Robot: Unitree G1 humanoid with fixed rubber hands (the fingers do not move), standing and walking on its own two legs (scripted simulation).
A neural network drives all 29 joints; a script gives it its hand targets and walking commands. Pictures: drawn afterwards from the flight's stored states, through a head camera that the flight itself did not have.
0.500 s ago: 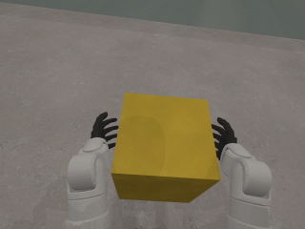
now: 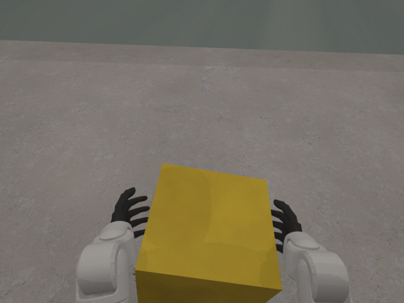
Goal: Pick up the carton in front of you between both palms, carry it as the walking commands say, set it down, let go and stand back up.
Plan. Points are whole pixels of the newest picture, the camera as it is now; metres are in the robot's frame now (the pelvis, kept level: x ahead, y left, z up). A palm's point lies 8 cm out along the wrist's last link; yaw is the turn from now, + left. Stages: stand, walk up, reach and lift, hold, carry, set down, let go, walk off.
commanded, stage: carry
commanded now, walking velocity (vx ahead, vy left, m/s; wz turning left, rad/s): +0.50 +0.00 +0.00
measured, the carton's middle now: (201, 247) +0.26 +0.01 -0.01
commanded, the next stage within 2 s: none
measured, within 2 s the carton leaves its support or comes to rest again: neither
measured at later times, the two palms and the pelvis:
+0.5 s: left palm (131, 106) +0.58 +0.20 +0.10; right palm (242, 117) +0.57 -0.10 +0.09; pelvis +0.33 +0.04 +0.00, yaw +2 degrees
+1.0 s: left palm (132, 47) +0.94 +0.26 +0.11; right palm (212, 58) +0.90 -0.03 +0.11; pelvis +0.67 +0.13 +0.03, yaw -3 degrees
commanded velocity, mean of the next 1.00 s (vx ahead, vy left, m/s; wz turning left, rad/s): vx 0.50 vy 0.00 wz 0.00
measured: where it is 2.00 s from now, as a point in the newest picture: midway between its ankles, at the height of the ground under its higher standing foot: (170, 159)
